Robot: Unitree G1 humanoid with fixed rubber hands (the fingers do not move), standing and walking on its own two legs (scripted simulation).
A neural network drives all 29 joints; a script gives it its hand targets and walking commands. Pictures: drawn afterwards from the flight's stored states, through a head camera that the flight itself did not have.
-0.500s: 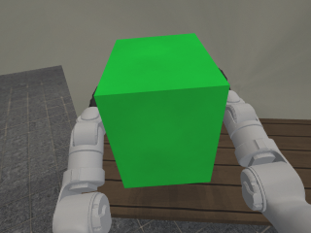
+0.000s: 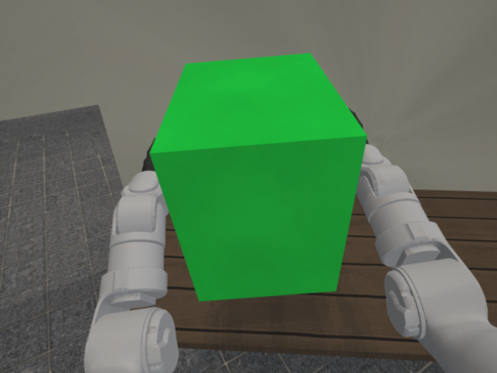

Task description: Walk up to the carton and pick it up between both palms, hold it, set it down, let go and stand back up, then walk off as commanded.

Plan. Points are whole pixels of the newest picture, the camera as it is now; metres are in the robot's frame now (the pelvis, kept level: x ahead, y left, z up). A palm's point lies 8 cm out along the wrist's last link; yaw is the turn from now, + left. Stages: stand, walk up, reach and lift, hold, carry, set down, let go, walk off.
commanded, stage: hold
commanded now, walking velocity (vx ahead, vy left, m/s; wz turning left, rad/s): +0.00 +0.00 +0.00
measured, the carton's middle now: (257, 171) +0.40 +0.00 +0.19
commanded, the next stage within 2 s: none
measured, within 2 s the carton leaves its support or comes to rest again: neither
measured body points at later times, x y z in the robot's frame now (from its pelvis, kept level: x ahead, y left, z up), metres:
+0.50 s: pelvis +0.00 +0.00 +0.00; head -0.09 +0.02 +0.44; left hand +0.37 +0.16 +0.21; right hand +0.39 -0.16 +0.24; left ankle +0.01 +0.13 -0.74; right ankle +0.04 -0.13 -0.74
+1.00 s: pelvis +0.00 +0.00 +0.00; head -0.09 +0.02 +0.44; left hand +0.37 +0.16 +0.21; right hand +0.39 -0.16 +0.24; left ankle +0.01 +0.13 -0.74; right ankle +0.04 -0.13 -0.74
